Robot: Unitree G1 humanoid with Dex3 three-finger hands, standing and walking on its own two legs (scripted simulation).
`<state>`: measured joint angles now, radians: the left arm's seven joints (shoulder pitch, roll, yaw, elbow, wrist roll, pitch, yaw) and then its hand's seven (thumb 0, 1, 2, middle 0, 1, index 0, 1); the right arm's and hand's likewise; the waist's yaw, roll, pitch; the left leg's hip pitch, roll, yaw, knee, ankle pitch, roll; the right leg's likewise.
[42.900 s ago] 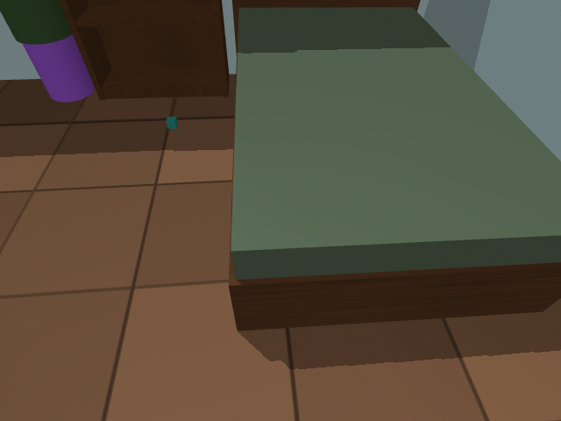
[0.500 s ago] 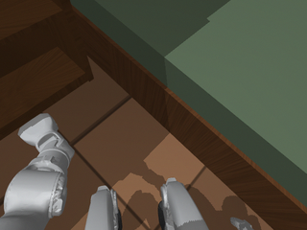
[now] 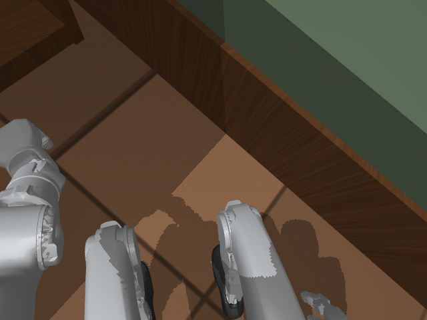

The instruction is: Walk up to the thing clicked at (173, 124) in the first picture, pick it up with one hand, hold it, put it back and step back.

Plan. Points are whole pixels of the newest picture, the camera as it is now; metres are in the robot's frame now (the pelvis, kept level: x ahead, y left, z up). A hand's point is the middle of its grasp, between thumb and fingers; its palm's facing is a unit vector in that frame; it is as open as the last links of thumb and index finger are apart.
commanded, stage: crouch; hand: left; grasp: from above
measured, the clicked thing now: (33, 196) +0.44 +0.40 -0.41
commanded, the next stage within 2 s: lower in 0.98 s
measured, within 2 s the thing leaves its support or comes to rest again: neither
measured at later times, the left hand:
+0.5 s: hand (49, 161) +0.47 +0.28 -0.22, palm faces -0.30 -0.29 -0.91, open 4.1 cm
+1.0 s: hand (51, 162) +0.48 +0.29 -0.25, palm faces -0.31 -0.28 -0.91, open 4.8 cm
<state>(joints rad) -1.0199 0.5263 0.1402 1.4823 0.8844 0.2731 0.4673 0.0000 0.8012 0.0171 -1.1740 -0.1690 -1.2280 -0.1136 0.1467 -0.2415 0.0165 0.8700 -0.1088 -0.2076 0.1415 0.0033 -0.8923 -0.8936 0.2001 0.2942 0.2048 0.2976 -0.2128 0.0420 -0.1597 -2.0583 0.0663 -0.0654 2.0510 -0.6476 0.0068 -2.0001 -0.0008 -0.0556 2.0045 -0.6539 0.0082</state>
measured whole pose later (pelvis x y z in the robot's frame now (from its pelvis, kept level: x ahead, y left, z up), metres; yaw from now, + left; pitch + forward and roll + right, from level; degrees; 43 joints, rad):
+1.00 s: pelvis +0.00 +0.00 -0.11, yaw -3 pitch +34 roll -6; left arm -1.14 0.73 0.23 1.61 0.96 0.20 0.45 0.00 0.67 0.09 -1.14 -0.19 -1.16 -0.16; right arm 0.18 -0.31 0.08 0.84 -0.16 -0.23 0.24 0.00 -0.92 -0.90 0.20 0.29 0.20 0.30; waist -0.26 0.01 -0.01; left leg -2.33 0.07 -0.12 2.40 -0.67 0.00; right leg -2.26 0.01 -0.08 2.34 -0.67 0.01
